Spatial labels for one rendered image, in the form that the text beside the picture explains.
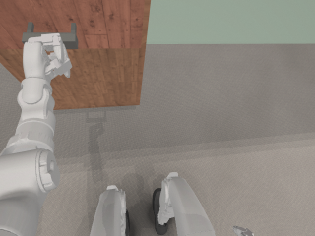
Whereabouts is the cabinet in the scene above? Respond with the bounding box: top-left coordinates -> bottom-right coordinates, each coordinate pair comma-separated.
0,0 -> 151,110

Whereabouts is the handle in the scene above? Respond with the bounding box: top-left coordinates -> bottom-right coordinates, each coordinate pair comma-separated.
22,22 -> 79,49

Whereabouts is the robot right hand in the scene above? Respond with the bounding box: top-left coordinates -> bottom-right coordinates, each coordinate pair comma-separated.
232,225 -> 254,236

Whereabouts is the drawer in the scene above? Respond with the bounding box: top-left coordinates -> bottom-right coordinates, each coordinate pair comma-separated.
0,0 -> 145,49

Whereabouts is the left robot forearm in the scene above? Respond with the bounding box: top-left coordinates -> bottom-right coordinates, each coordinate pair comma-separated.
0,77 -> 56,156

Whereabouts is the robot right foot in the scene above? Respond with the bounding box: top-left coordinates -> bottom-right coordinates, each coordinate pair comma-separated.
152,188 -> 168,235

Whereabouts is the robot left upper arm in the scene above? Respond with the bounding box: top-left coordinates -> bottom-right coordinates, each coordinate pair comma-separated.
0,148 -> 60,236

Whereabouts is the left robot shin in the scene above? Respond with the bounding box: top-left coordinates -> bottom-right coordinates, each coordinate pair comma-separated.
99,185 -> 126,236

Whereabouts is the robot left hand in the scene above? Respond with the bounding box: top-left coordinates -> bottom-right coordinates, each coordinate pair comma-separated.
23,33 -> 72,83

